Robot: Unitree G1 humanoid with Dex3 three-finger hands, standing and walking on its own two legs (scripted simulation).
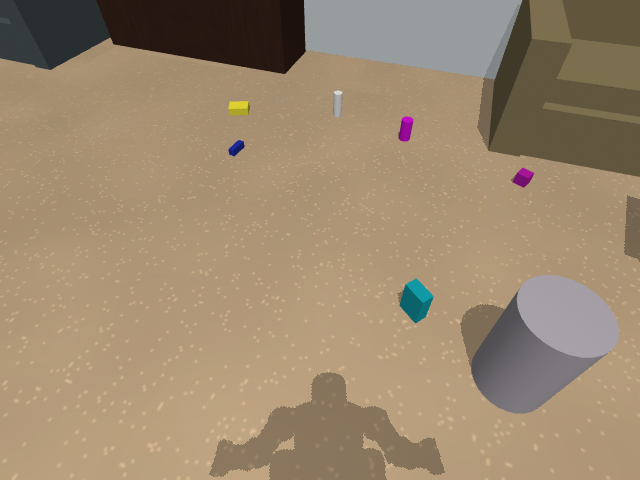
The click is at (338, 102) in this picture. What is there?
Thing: squat round
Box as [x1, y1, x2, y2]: [333, 91, 341, 116]
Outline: 335,91 333,115 339,116 341,113 341,91
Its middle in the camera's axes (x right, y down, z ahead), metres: +0.09 -0.80 +2.29
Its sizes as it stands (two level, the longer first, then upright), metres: 0.050 0.050 0.145
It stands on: the floor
